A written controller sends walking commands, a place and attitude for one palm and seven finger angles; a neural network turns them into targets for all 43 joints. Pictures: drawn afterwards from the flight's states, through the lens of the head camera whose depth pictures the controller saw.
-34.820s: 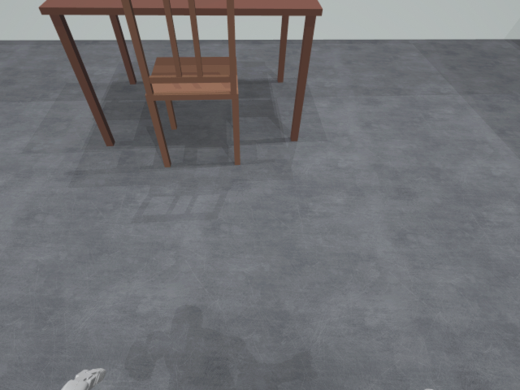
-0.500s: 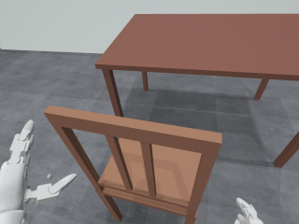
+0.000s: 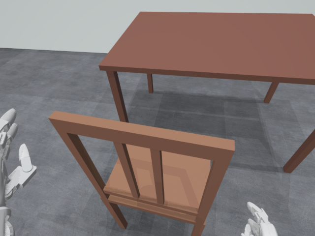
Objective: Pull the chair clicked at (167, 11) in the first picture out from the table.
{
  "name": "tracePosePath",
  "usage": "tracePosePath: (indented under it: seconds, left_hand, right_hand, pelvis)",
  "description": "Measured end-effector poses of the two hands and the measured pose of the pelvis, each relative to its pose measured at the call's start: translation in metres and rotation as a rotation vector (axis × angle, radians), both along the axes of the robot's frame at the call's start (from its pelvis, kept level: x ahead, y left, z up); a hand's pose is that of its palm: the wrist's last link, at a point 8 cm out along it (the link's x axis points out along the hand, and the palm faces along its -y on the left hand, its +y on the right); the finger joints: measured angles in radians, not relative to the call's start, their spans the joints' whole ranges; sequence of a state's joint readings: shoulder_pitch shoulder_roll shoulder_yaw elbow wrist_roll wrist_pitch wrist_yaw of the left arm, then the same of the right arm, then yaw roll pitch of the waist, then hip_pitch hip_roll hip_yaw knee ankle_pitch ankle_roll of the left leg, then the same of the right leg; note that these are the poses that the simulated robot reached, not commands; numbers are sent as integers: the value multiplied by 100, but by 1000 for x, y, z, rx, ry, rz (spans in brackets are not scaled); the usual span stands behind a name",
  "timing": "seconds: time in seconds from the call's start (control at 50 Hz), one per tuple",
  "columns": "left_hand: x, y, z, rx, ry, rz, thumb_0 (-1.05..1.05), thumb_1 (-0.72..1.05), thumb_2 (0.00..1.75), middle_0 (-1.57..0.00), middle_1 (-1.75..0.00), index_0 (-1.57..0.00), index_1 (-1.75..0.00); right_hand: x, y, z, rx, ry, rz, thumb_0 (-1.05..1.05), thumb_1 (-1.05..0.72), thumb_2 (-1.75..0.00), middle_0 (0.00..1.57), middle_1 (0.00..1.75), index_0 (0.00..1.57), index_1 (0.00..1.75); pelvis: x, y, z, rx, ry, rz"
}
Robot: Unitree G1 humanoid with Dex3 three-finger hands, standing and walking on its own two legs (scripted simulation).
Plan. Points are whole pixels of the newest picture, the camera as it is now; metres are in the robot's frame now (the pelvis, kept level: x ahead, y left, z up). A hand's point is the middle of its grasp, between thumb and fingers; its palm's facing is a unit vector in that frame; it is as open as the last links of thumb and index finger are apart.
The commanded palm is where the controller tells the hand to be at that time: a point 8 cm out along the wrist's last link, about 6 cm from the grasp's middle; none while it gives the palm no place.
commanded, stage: draw the hand back to the body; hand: left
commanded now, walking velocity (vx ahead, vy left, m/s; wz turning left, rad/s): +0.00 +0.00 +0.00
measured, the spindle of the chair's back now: (129, 173) +0.30 +0.14 -0.05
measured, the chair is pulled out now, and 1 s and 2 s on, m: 0.34 0.34 0.34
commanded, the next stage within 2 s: step back with the hand held close in 0.14 s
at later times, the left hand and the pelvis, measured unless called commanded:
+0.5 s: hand (35, 124) +0.26 +0.27 +0.21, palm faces +0.50 -0.73 -0.47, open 7.4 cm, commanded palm +0.17 +0.31 +0.19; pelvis +0.01 +0.02 +0.00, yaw -2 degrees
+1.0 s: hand (27, 147) +0.22 +0.28 +0.19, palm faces +0.51 -0.70 -0.50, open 7.4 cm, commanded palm +0.15 +0.30 +0.19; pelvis +0.01 +0.01 +0.00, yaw -1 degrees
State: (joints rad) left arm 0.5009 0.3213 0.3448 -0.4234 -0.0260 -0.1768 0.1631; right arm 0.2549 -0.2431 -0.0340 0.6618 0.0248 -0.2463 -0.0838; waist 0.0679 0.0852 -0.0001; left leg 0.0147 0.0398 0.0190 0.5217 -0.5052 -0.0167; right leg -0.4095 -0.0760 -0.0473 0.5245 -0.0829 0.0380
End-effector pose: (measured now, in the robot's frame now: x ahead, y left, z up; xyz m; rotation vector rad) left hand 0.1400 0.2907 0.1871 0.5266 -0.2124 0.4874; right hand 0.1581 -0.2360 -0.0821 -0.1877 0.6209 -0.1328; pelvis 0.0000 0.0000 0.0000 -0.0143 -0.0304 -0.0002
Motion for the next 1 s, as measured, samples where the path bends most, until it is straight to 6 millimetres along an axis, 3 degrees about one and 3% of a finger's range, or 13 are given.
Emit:
tracePosePath:
  seconds: [0.08,0.26,0.4,0.48,0.54,0.6,0.68,0.76,0.86,0.92,1.0]
  left_hand:
    - [1,-1,-2,-3,11,-24,2,88,89,-21,-30,-21,-30]
    - [9,12,19,43,-80,-26,2,89,89,-21,-30,-21,-30]
    - [41,35,37,133,-162,15,2,89,90,-21,-30,-21,-30]
    - [68,22,40,136,-153,-49,2,90,90,-21,-30,-21,-30]
    - [77,7,36,149,-89,-140,2,90,90,-21,-30,-21,-30]
    - [73,2,32,195,-12,-196,2,89,90,-21,-30,-21,-30]
    - [62,13,31,285,16,-173,1,89,89,-22,-30,-22,-30]
    - [51,23,34,233,-7,-97,2,89,89,-22,-30,-22,-30]
    - [39,22,37,158,-80,-55,2,89,90,-22,-30,-22,-30]
    - [37,25,27,172,-92,-41,1,89,90,-21,-30,-22,-30]
    - [34,21,18,133,-62,-21,2,89,90,-21,-30,-21,-30]
  right_hand:
    - [-4,4,0,-16,13,8,1,-90,-90,20,30,20,30]
    - [7,18,2,-13,10,28,1,-90,-90,20,30,20,30]
    - [12,22,-2,-1,46,8,1,-90,-90,20,30,21,30]
    - [6,18,-10,17,94,-31,1,-90,-90,20,30,21,30]
    - [-3,13,-11,26,142,-64,1,-90,-90,20,30,21,30]
    - [-13,6,-7,19,164,-108,1,-90,-90,20,30,21,30]
    - [-21,-2,-15,-9,176,-157,1,-90,-90,20,30,20,30]
    - [-26,0,-17,-2,222,-142,1,-91,-90,20,30,20,30]
    - [-21,3,-9,-24,197,-87,1,-91,-90,20,30,20,30]
    - [-15,4,-12,-38,160,-88,1,-90,-90,20,30,20,30]
    - [-9,8,-12,-12,155,-65,1,-91,-90,20,30,20,30]
  pelvis:
    - [4,4,1,-6,-5,0]
    - [11,13,2,-13,-11,1]
    - [11,14,-1,16,-4,-42]
    - [14,16,0,9,7,-41]
    - [13,18,4,26,18,-44]
    - [15,21,6,35,38,-59]
    - [15,22,-4,18,53,-51]
    - [17,17,1,21,15,-39]
    - [11,18,3,32,27,-30]
    - [4,16,-6,28,40,-11]
    - [9,6,-5,25,17,-15]
